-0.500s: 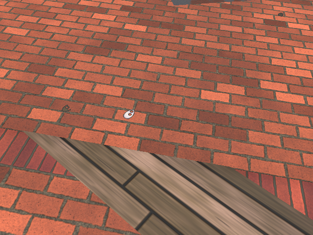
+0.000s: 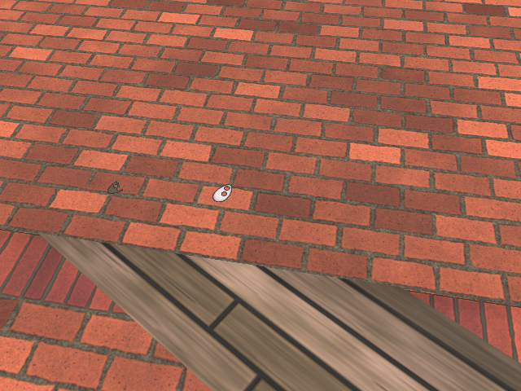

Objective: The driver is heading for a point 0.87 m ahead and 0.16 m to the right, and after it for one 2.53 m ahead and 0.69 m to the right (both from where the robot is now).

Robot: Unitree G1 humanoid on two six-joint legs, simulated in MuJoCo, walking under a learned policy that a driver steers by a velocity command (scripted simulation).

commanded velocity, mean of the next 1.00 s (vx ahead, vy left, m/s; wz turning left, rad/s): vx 0.12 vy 0.00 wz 0.00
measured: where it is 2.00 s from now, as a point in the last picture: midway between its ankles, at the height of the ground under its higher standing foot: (300, 324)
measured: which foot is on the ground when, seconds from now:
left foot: up 0.00-0.04, down 0.06-1.00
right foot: down 0.00-0.92, up 0.94-1.00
